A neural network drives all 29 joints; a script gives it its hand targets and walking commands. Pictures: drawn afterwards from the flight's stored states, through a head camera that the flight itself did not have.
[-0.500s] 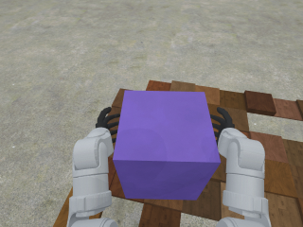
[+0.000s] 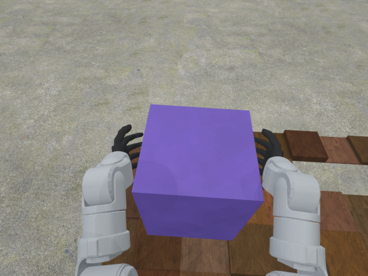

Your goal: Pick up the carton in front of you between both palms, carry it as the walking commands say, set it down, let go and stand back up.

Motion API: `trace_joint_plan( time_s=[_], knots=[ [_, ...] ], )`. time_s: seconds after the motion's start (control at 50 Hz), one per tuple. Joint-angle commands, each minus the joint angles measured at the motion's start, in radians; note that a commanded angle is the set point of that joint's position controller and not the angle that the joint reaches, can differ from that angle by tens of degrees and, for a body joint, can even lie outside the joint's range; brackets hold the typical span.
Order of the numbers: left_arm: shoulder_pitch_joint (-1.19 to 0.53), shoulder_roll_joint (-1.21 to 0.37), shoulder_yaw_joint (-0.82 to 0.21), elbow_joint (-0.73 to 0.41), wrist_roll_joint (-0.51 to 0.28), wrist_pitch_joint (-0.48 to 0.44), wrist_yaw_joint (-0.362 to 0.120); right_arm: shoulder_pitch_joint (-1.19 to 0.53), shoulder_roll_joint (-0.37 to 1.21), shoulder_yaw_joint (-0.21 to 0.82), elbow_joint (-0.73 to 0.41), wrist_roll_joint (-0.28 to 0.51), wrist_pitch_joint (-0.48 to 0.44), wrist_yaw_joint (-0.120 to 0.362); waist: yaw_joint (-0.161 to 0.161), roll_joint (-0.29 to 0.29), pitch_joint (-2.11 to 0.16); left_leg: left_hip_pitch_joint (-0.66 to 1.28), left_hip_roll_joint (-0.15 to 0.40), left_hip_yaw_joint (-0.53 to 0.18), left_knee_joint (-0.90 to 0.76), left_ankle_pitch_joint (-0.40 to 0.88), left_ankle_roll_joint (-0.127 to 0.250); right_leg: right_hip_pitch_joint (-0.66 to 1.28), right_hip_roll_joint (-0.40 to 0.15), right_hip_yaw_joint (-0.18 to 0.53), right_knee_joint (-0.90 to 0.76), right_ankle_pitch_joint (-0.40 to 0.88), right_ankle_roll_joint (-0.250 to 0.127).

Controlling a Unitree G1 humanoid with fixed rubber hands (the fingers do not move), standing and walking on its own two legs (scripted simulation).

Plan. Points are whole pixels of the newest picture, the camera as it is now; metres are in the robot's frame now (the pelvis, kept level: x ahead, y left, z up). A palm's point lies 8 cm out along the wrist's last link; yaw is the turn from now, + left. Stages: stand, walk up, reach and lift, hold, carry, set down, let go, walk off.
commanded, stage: carry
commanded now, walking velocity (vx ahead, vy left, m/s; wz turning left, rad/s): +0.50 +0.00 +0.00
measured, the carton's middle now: (194, 177) +0.34 -0.01 +0.02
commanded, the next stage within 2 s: none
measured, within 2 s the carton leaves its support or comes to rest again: neither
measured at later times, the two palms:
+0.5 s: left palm (101, 34) +0.71 +0.23 +0.18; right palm (206, 31) +0.76 -0.07 +0.17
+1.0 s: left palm (130, 9) +1.10 +0.21 +0.10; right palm (202, 8) +1.12 -0.09 +0.11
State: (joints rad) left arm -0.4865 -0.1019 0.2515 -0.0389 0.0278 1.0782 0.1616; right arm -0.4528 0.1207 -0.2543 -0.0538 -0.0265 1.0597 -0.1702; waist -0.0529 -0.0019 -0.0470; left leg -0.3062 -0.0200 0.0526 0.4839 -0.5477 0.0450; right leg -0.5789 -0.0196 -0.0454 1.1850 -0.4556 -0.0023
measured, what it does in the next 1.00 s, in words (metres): walks ahead: right foot, then left foot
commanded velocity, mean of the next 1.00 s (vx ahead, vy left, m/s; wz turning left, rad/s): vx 0.50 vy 0.00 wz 0.00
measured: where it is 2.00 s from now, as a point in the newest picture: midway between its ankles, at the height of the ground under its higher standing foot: (161, 117)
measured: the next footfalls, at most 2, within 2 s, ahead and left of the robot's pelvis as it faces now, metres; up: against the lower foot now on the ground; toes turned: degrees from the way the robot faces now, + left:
right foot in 0.16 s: +0.28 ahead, -0.07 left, +0.02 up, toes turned +2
left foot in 0.52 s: +0.56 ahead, +0.14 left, +0.02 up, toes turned +7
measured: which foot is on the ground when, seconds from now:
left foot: down 0.00-0.20, up 0.22-0.50, down 0.52-0.92, up 0.94-1.00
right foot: up 0.00-0.14, down 0.16-0.52, up 0.54-0.90, down 0.92-1.00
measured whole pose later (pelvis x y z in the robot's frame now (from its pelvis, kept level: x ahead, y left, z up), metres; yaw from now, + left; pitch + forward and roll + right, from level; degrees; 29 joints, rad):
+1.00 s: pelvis +0.76 +0.04 +0.01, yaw +1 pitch +5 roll -2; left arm -0.55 -0.17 0.29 0.01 0.12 1.08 0.15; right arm -0.57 0.08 -0.32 0.06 -0.02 1.09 -0.15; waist 0.03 0.02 -0.02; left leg -0.34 -0.02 -0.02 1.25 -0.42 0.04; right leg -0.58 0.06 -0.16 0.68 -0.19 -0.12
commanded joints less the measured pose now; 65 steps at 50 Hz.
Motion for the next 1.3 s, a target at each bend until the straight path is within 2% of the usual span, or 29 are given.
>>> trace_joint_plan(
  time_s=[0.0, 0.04, 0.08, 0.12, 0.14, 0.16, 0.18, 0.2, 0.22, 0.26, 0.34, 0.42, 0.48, 0.5, 0.52, 0.54, 0.56, 0.6, 0.66, 0.72, 0.82, 0.88, 0.9, 0.92, 0.94, 1.02, 1.12, 1.2, 1.28],
  knots=[
    [-0.54, -0.801, -0.587, -0.072, -0.127, -0.036, -0.004, -0.67, 0.79, 0.665, -0.149, 0.267, -0.031, 0.067, -0.013, 0.132, -0.355, 0.436, 0.26, -0.307, -0.158, 0.326, 0.164, -0.221, -0.007, -0.024, -0.135, -0.008, -0.004],
    [-0.545, -0.802, -0.596, -0.098, -0.109, -0.053, -0.003, -0.682, 0.8, 0.694, -0.151, 0.284, -0.043, 0.083, -0.008, 0.124, -0.307, 0.319, 0.206, -0.217, -0.213, 0.332, 0.132, -0.089, 0.024, -0.087, -0.364, 0.023, -0.007],
    [-0.551, -0.783, -0.606, -0.127, -0.1, -0.065, 0.0, -0.687, 0.794, 0.714, -0.162, 0.301, -0.052, 0.089, 0.026, 0.176, -0.322, 0.233, 0.216, -0.146, -0.212, 0.57, 0.107, 0.124, 0.074, -0.183, -0.46, 0.114, -0.028],
    [-0.53, -0.764, -0.613, -0.137, -0.109, -0.069, 0.001, -0.659, 0.768, 0.712, -0.166, 0.299, -0.055, 0.083, 0.139, 0.166, -0.433, 0.169, 0.219, -0.031, 0.05, 0.993, 0.068, 0.461, 0.122, -0.223, -0.539, 0.197, -0.057],
    [-0.5, -0.75, -0.617, -0.131, -0.122, -0.069, -0.002, -0.64, 0.751, 0.703, -0.171, 0.279, -0.055, 0.075, 0.199, 0.101, -0.514, 0.124, 0.194, 0.026, 0.291, 1.022, 0.054, 0.645, 0.114, -0.225, -0.614, 0.23, -0.067],
    [-0.449, -0.733, -0.619, -0.107, -0.122, -0.072, -0.005, -0.632, 0.727, 0.683, -0.155, 0.249, -0.05, 0.064, 0.239, -0.026, -0.523, -0.057, 0.108, 0.062, 0.535, 0.888, 0.039, 0.808, 0.082, -0.099, -0.661, 0.199, -0.095],
    [-0.456, -0.708, -0.634, -0.112, -0.118, -0.073, -0.003, -0.586, 0.716, 0.649, -0.142, 0.212, -0.043, 0.057, 0.193, -0.246, -0.46, -0.317, -0.054, 0.04, 0.844, 0.35, -0.013, 0.831, -0.185, 0.41, -0.777, 0.29, -0.263],
    [-0.463, -0.725, -0.652, -0.109, -0.147, -0.059, -0.008, -0.542, 0.672, 0.604, -0.117, 0.17, -0.035, 0.043, 0.143, -0.17, -0.46, -0.433, -0.049, -0.067, 0.994, 0.1, 0.004, 0.844, -0.277, 0.596, -0.789, 0.476, -0.348],
    [-0.527, -0.737, -0.683, -0.15, -0.195, -0.054, -0.014, -0.509, 0.641, 0.567, -0.103, 0.145, -0.026, 0.031, 0.148, -0.099, -0.435, -0.483, -0.006, -0.089, 1.016, 0.059, 0.015, 0.822, -0.304, 0.579, -0.756, 0.59, -0.359],
    [-0.638, -0.771, -0.729, -0.202, -0.287, -0.048, -0.034, -0.503, 0.629, 0.519, -0.089, 0.109, -0.019, 0.014, 0.13, 0.034, -0.368, -0.513, 0.052, -0.086, 0.874, 0.081, 0.006, 0.725, -0.275, 0.489, -0.773, 0.559, -0.288],
    [-0.731, -0.784, -0.749, -0.231, -0.376, -0.041, -0.053, -0.555, 0.62, 0.503, -0.117, 0.094, -0.009, -0.002, 0.144, -0.062, -0.326, -0.427, 0.053, -0.042, 0.475, 0.156, -0.031, 0.622, -0.215, 0.365, -0.802, 0.654, -0.247],
    [-0.711, -0.711, -0.699, -0.219, -0.369, -0.005, -0.037, -0.597, 0.556, 0.511, -0.161, 0.11, 0.026, -0.018, 0.143, -0.119, -0.322, -0.171, -0.027, 0.059, 0.132, 0.454, -0.025, 0.507, -0.136, 0.19, -0.802, 0.797, -0.163],
    [-0.653, -0.638, -0.625, -0.167, -0.334, 0.038, -0.017, -0.59, 0.505, 0.497, -0.139, 0.115, 0.071, -0.036, 0.062, -0.117, -0.408, 0.15, -0.084, 0.153, -0.093, 0.724, 0.003, 0.503, -0.058, 0.027, -0.541, 1.022, -0.082],
    [-0.662, -0.61, -0.597, -0.158, -0.315, 0.052, -0.008, -0.594, 0.496, 0.49, -0.131, 0.119, 0.087, -0.04, 0.013, -0.108, -0.452, 0.315, -0.029, 0.116, -0.091, 0.778, 0.028, 0.415, -0.047, 0.002, -0.389, 0.918, -0.062],
    [-0.674, -0.586, -0.564, -0.145, -0.294, 0.07, 0.001, -0.585, 0.486, 0.482, -0.12, 0.127, 0.103, -0.043, -0.016, -0.021, -0.484, 0.527, 0.181, -0.124, 0.004, 0.975, 0.083, 0.189, -0.024, 0.012, -0.173, 0.4, -0.034],
    [-0.662, -0.589, -0.544, -0.14, -0.29, 0.095, 0.006, -0.633, 0.461, 0.473, -0.125, 0.126, 0.108, -0.054, -0.038, 0.247, -0.61, 0.762, 0.416, -0.549, 0.022, 1.076, 0.271, -0.1, 0.131, 0.041, 0.171, -0.051, -0.009],
    [-0.676, -0.572, -0.516, -0.152, -0.265, 0.107, 0.017, -0.64, 0.496, 0.485, -0.143, 0.155, 0.122, -0.054, -0.039, 0.182, -0.595, 0.717, 0.404, -0.569, 0.003, 0.885, 0.299, -0.183, 0.071, 0.11, 0.275, -0.057, -0.036],
    [-0.72, -0.598, -0.476, -0.159, -0.22, 0.123, 0.028, -0.764, 0.568, 0.532, -0.199, 0.219, 0.129, -0.036, -0.037, 0.026, -0.478, 0.587, 0.34, -0.468, -0.024, 0.816, 0.239, -0.258, 0.015, 0.103, 0.192, 0.029, -0.046],
    [-0.719, -0.639, -0.446, -0.116, -0.148, 0.121, 0.029, -0.893, 0.687, 0.6, -0.217, 0.314, 0.121, 0.01, -0.006, 0.073, -0.421, 0.449, 0.289, -0.366, -0.067, 0.773, 0.182, -0.213, -0.019, 0.074, 0.041, 0.099, -0.034],
    [-0.665, -0.66, -0.446, -0.053, -0.08, 0.11, 0.026, -0.896, 0.746, 0.621, -0.142, 0.344, 0.115, 0.045, -0.015, 0.106, -0.399, 0.475, 0.274, -0.289, -0.056, 0.897, 0.187, -0.26, -0.014, 0.022, -0.113, 0.122, -0.032],
    [-0.609, -0.744, -0.47, 0.032, -0.035, 0.081, -0.003, -0.818, 0.845, 0.614, 0.017, 0.306, 0.089, 0.089, -0.034, 0.117, -0.321, 0.369, 0.163, -0.082, -0.036, 1.106, 0.131, -0.059, 0.078, -0.142, -0.524, 0.364, -0.051],
    [-0.615, -0.798, -0.503, 0.046, -0.049, 0.05, -0.027, -0.787, 0.885, 0.611, 0.061, 0.275, 0.059, 0.099, 0.077, 0.159, -0.405, 0.209, 0.144, 0.04, 0.207, 1.22, 0.051, 0.402, 0.129, -0.182, -0.68, 0.555, -0.091],
    [-0.603, -0.815, -0.513, 0.047, -0.059, 0.04, -0.033, -0.791, 0.882, 0.607, 0.063, 0.257, 0.048, 0.097, 0.134, 0.111, -0.466, 0.101, 0.112, 0.059, 0.395, 1.026, 0.03, 0.594, 0.081, -0.104, -0.701, 0.555, -0.105],
    [-0.638, -0.805, -0.527, 0.04, -0.069, 0.026, -0.036, -0.776, 0.908, 0.603, 0.072, 0.235, 0.042, 0.097, 0.136, -0.156, -0.587, -0.224, -0.006, 0.02, 0.768, 0.329, -0.025, 0.907, -0.268, 0.372, -0.626, 0.767, -0.267],
    [-0.604, -0.833, -0.549, 0.044, -0.099, 0.015, -0.039, -0.723, 0.882, 0.594, 0.058, 0.216, 0.038, 0.093, 0.161, -0.244, -0.679, -0.374, -0.083, -0.082, 1.024, 0.052, -0.026, 0.983, -0.341, 0.644, -0.707, 0.58, -0.384],
    [-0.716, -0.985, -0.723, -0.08, -0.261, -0.045, -0.078, -0.649, 0.88, 0.549, 0.01, 0.131, -0.017, 0.069, 0.125, -0.013, -0.51, -0.491, 0.046, -0.132, 0.873, 0.121, 0.006, 0.764, -0.256, 0.447, -0.721, 0.552, -0.259],
    [-0.678, -0.974, -0.791, -0.117, -0.33, -0.108, -0.107, -0.515, 0.831, 0.563, -0.011, 0.066, -0.083, 0.05, 0.12, -0.048, -0.445, -0.412, 0.066, -0.064, 0.475, 0.113, -0.023, 0.631, -0.247, 0.312, -0.772, 0.589, -0.264],
    [-0.581, -0.916, -0.768, -0.078, -0.295, -0.12, -0.105, -0.485, 0.789, 0.599, -0.048, 0.06, -0.102, 0.046, 0.112, -0.133, -0.43, -0.274, 0.034, 0.011, 0.295, 0.403, -0.006, 0.585, -0.189, 0.131, -0.722, 0.814, -0.188],
    [-0.492, -0.805, -0.697, -0.071, -0.227, -0.105, -0.064, -0.501, 0.719, 0.627, -0.099, 0.11, -0.084, 0.039, 0.165, -0.099, -0.335, -0.284, 0.031, 0.014, 0.008, 0.671, -0.006, 0.668, -0.128, 0.074, -0.66, 0.661, -0.148]
  ],
)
